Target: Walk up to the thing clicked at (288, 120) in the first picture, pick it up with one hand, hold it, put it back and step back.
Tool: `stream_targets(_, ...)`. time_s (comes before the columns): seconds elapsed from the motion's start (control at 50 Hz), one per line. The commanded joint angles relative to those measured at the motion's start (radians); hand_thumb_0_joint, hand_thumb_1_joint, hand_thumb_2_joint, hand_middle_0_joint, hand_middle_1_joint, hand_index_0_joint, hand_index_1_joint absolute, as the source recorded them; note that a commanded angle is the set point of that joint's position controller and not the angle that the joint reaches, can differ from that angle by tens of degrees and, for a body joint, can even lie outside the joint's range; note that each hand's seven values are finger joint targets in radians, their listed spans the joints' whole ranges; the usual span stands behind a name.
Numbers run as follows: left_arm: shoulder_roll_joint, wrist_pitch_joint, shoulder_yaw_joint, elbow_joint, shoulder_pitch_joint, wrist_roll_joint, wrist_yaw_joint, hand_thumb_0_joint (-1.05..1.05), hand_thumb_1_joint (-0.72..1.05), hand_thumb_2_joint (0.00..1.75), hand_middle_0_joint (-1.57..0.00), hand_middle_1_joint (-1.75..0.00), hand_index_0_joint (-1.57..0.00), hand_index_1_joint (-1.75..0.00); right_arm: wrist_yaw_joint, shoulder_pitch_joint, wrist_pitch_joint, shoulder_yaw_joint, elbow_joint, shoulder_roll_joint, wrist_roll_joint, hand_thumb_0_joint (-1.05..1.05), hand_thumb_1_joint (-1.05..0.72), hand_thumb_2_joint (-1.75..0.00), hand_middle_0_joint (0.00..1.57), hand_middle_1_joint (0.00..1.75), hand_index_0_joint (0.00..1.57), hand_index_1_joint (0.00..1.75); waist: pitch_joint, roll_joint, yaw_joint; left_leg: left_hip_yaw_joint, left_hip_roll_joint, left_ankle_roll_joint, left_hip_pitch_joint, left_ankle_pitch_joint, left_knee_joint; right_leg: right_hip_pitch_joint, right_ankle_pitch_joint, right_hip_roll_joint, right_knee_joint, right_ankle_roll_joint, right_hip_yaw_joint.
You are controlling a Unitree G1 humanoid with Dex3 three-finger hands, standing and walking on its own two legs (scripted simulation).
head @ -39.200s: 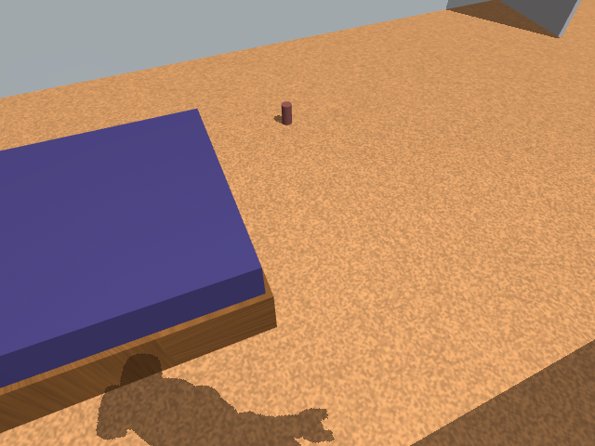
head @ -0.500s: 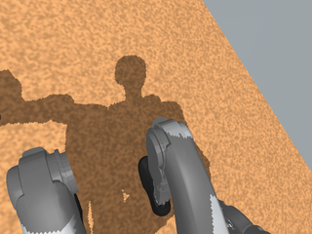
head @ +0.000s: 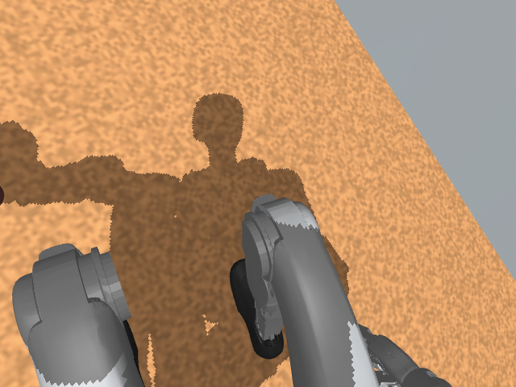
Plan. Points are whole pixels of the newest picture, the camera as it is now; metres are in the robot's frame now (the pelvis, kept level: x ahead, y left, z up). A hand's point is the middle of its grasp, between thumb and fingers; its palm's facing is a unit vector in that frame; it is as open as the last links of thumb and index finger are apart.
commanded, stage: close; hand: left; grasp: from above
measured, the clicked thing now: out of the picture +0.43 +0.33 -0.24
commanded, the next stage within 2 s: settle in 0.46 s
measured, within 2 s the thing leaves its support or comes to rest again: leaves its support in 1.14 s
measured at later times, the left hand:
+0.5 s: hand out of the picture +0.41 +0.34 -0.20, palm faces -0.44 -0.14 -0.89, open 10.3 cm
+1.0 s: hand out of the picture +0.41 +0.34 -0.19, palm faces -0.38 -0.11 -0.92, open 9.0 cm
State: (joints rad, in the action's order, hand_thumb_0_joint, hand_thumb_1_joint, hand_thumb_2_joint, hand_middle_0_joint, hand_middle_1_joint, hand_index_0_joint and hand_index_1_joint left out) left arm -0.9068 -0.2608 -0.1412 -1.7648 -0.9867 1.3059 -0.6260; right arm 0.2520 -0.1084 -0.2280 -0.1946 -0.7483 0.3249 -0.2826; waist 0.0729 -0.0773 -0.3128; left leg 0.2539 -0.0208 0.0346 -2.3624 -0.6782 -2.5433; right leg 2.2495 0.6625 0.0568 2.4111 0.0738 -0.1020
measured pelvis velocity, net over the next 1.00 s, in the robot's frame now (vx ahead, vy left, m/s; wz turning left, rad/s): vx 0.01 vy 0.00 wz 0.02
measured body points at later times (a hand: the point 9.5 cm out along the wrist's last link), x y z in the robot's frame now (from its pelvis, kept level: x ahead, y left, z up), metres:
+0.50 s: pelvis +0.00 +0.00 +0.00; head +0.24 +0.11 +0.37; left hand +0.43 +0.34 -0.15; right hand +0.07 -0.26 -0.08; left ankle +0.07 +0.14 -0.26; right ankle +0.11 -0.13 -0.26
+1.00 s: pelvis +0.01 +0.00 +0.01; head +0.24 +0.11 +0.38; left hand +0.43 +0.34 -0.13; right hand +0.08 -0.27 -0.07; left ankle +0.07 +0.14 -0.26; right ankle +0.11 -0.13 -0.26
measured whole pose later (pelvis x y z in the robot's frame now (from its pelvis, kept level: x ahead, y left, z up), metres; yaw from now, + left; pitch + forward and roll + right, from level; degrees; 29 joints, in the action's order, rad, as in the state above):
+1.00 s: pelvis +0.01 +0.00 +0.01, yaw +1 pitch +32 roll -11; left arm -0.77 -0.19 -0.14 -1.38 -0.79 1.24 -0.53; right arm 0.24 -0.15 -0.16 -0.10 -0.76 0.30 -0.21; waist 0.00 -0.04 -0.25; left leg 0.22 -0.01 0.04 -2.36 -0.70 -2.49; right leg 2.25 0.70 0.04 2.38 0.05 -0.09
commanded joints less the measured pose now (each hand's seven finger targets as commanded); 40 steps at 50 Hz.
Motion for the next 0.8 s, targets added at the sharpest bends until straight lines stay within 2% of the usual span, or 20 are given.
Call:
stream_targets(0.0,-0.202,0.006,0.003,0.100,-0.230,-0.018,-0.025,0.00,0.01,0.75,-0.42,-0.90,-0.46,-0.87,-0.007,-0.177,0.001,0.093,0.000,0.293,0.012,0.00,-0.90,-0.90,0.20,0.30,0.20,0.30,-0.568,0.341,-0.040,-0.142,-0.002,-0.056,0.420,0.088,0.250,-0.296,-0.153,0.033,-0.241,-0.087,-0.131)
stream_targets(0.04,-0.213,0.005,-0.012,0.129,-0.227,-0.025,-0.022,0.00,0.02,0.75,-0.43,-0.90,-0.46,-0.86,-0.009,-0.182,0.004,0.099,-0.002,0.294,0.016,0.00,-0.90,-0.90,0.20,0.30,0.20,0.30,-0.590,0.359,-0.028,-0.142,-0.002,-0.054,0.436,0.107,0.254,-0.304,-0.170,0.032,-0.240,-0.088,-0.133)
stream_targets(0.12,-0.180,-0.004,0.011,0.142,-0.246,-0.034,-0.010,0.00,0.08,0.73,-0.48,-0.88,-0.51,-0.84,-0.007,-0.180,0.006,0.098,-0.004,0.291,0.013,0.00,-0.89,-0.90,0.20,0.30,0.20,0.30,-0.576,0.362,-0.046,-0.135,-0.003,-0.050,0.454,0.113,0.250,-0.281,-0.181,0.026,-0.224,-0.087,-0.147)
stream_targets(0.2,-0.191,-0.010,0.006,0.134,-0.215,-0.028,-0.003,0.00,0.14,0.77,-0.53,-0.87,-0.56,-0.85,-0.005,-0.181,0.009,0.094,-0.011,0.284,0.015,0.00,-0.90,-0.90,0.20,0.30,0.20,0.30,-0.570,0.390,-0.030,-0.140,-0.002,-0.046,0.461,0.107,0.260,-0.289,-0.172,0.028,-0.225,-0.091,-0.143)
stream_targets(0.26,-0.197,-0.015,0.010,0.152,-0.232,-0.027,-0.001,0.00,0.20,0.77,-0.58,-0.87,-0.60,-0.85,-0.006,-0.178,0.012,0.087,-0.009,0.282,0.012,0.00,-0.90,-0.90,0.20,0.30,0.20,0.30,-0.572,0.365,-0.036,-0.144,0.001,-0.051,0.442,0.084,0.251,-0.290,-0.151,0.027,-0.232,-0.090,-0.137)
stream_targets(0.3,-0.190,-0.014,0.005,0.156,-0.207,-0.030,-0.002,0.00,0.20,0.79,-0.59,-0.86,-0.61,-0.84,-0.012,-0.171,0.016,0.100,-0.007,0.290,0.017,0.00,-0.90,-0.90,0.20,0.30,0.20,0.30,-0.588,0.381,-0.018,-0.143,-0.001,-0.046,0.459,0.104,0.258,-0.292,-0.166,0.028,-0.231,-0.091,-0.140)
stream_targets(0.34,-0.163,-0.017,0.024,0.153,-0.229,-0.026,-0.002,0.00,0.24,0.78,-0.61,-0.86,-0.64,-0.84,-0.007,-0.172,0.015,0.096,-0.009,0.284,0.010,0.00,-0.90,-0.90,0.20,0.30,0.20,0.30,-0.575,0.377,-0.038,-0.138,-0.002,-0.045,0.457,0.104,0.256,-0.276,-0.168,0.026,-0.224,-0.091,-0.148)
stream_targets(0.38,-0.178,-0.017,0.010,0.138,-0.200,-0.025,-0.004,0.00,0.26,0.79,-0.63,-0.86,-0.65,-0.84,-0.009,-0.172,0.018,0.097,-0.012,0.285,0.016,0.00,-0.90,-0.90,0.20,0.30,0.20,0.30,-0.577,0.371,-0.025,-0.137,-0.001,-0.046,0.457,0.101,0.263,-0.286,-0.164,0.030,-0.226,-0.092,-0.146)
stream_targets(0.46,-0.159,-0.016,0.028,0.133,-0.208,-0.023,-0.002,0.00,0.30,0.80,-0.66,-0.86,-0.68,-0.83,-0.008,-0.180,0.020,0.087,-0.016,0.270,0.011,0.00,-0.90,-0.90,0.20,0.30,0.20,0.30,-0.583,0.361,-0.034,-0.143,-0.002,-0.050,0.447,0.116,0.244,-0.301,-0.186,0.031,-0.232,-0.088,-0.133)
stream_targets(0.5,-0.189,-0.013,0.025,0.134,-0.218,-0.023,-0.006,0.00,0.32,0.80,-0.67,-0.87,-0.70,-0.85,-0.013,-0.170,0.020,0.093,-0.007,0.289,0.014,0.00,-0.90,-0.90,0.20,0.30,0.20,0.30,-0.583,0.359,-0.034,-0.144,-0.002,-0.053,0.441,0.115,0.239,-0.309,-0.184,0.028,-0.235,-0.087,-0.125)
stream_targets(0.54,-0.185,-0.010,0.022,0.146,-0.221,-0.019,-0.003,0.00,0.36,0.84,-0.72,-0.87,-0.74,-0.85,-0.012,-0.180,0.018,0.086,-0.012,0.274,0.017,0.00,-0.90,-0.90,0.20,0.30,0.20,0.30,-0.579,0.352,-0.029,-0.142,-0.001,-0.052,0.445,0.108,0.241,-0.294,-0.174,0.027,-0.230,-0.088,-0.133)
stream_targets(0.56,-0.174,-0.007,0.022,0.135,-0.224,-0.023,-0.004,0.00,0.30,0.83,-0.71,-0.92,-0.74,-0.89,-0.012,-0.176,0.017,0.099,-0.007,0.289,0.013,0.00,-0.93,-0.91,0.20,0.30,0.20,0.30,-0.570,0.360,-0.037,-0.143,0.000,-0.052,0.440,0.102,0.242,-0.287,-0.170,0.028,-0.234,-0.087,-0.131)
stream_targets(0.58,-0.180,-0.008,0.015,0.149,-0.233,-0.028,-0.005,0.00,0.28,0.86,-0.70,-0.92,-0.73,-0.90,-0.011,-0.181,0.017,0.084,-0.012,0.272,0.011,0.00,-0.92,-0.91,0.20,0.30,0.20,0.30,-0.570,0.347,-0.034,-0.139,-0.001,-0.052,0.437,0.099,0.243,-0.285,-0.163,0.027,-0.233,-0.086,-0.139)
stream_targets(0.6,-0.193,-0.009,-0.001,0.156,-0.216,-0.029,-0.008,0.00,0.27,0.87,-0.69,-0.92,-0.71,-0.90,-0.012,-0.182,0.021,0.087,-0.018,0.275,0.015,0.00,-0.92,-0.91,0.20,0.30,0.20,0.30,-0.583,0.360,-0.020,-0.138,0.000,-0.050,0.443,0.101,0.255,-0.293,-0.161,0.027,-0.235,-0.089,-0.140)
stream_targets(0.64,-0.192,-0.003,-0.004,0.161,-0.213,-0.031,-0.006,0.00,0.26,0.85,-0.67,-0.93,-0.70,-0.91,-0.012,-0.182,0.022,0.096,-0.013,0.280,0.016,0.00,-0.92,-0.91,0.20,0.30,0.20,0.30,-0.598,0.394,-0.018,-0.137,-0.002,-0.044,0.472,0.111,0.268,-0.290,-0.172,0.028,-0.222,-0.092,-0.145)
stream_targets(0.66,-0.174,-0.002,0.020,0.166,-0.236,-0.027,-0.001,0.00,0.24,0.84,-0.66,-0.93,-0.68,-0.91,-0.009,-0.175,0.020,0.096,-0.005,0.279,0.016,0.00,-0.92,-0.91,0.20,0.30,0.20,0.30,-0.583,0.384,-0.031,-0.138,-0.001,-0.046,0.459,0.103,0.254,-0.268,-0.169,0.026,-0.216,-0.092,-0.145)
stream_targets(0.68,-0.193,-0.005,-0.008,0.200,-0.230,-0.029,-0.004,0.00,0.25,0.83,-0.66,-0.94,-0.69,-0.91,-0.012,-0.183,0.023,0.103,-0.007,0.287,0.013,0.00,-0.92,-0.91,0.20,0.30,0.20,0.30,-0.613,0.384,-0.021,-0.138,0.000,-0.047,0.470,0.113,0.262,-0.287,-0.174,0.027,-0.226,-0.091,-0.147)
stream_targets(0.72,-0.198,0.000,-0.013,0.229,-0.208,-0.038,0.000,0.00,0.24,0.84,-0.66,-0.93,-0.69,-0.90,-0.016,-0.178,0.028,0.113,-0.004,0.279,0.024,0.00,-0.92,-0.91,0.20,0.30,0.20,0.30,-0.634,0.408,-0.001,-0.146,-0.001,-0.046,0.468,0.114,0.260,-0.299,-0.173,0.028,-0.232,-0.094,-0.131)
stream_targets(0.76,-0.192,0.010,-0.014,0.284,-0.219,-0.034,0.003,0.00,0.25,0.87,-0.67,-0.94,-0.69,-0.92,-0.015,-0.181,0.028,0.122,0.000,0.280,0.022,0.00,-0.92,-0.91,0.20,0.30,0.20,0.30,-0.663,0.421,0.002,-0.155,0.002,-0.046,0.486,0.124,0.259,-0.303,-0.183,0.025,-0.234,-0.093,-0.125)
stream_targets(0.78,-0.197,0.013,-0.029,0.333,-0.207,-0.043,0.002,0.00,0.26,0.89,-0.68,-0.96,-0.70,-0.93,-0.017,-0.174,0.032,0.130,0.002,0.277,0.031,0.00,-0.92,-0.91,0.20,0.30,0.20,0.30,-0.690,0.456,0.021,-0.153,0.002,-0.041,0.505,0.127,0.275,-0.302,-0.179,0.023,-0.231,-0.098,-0.126)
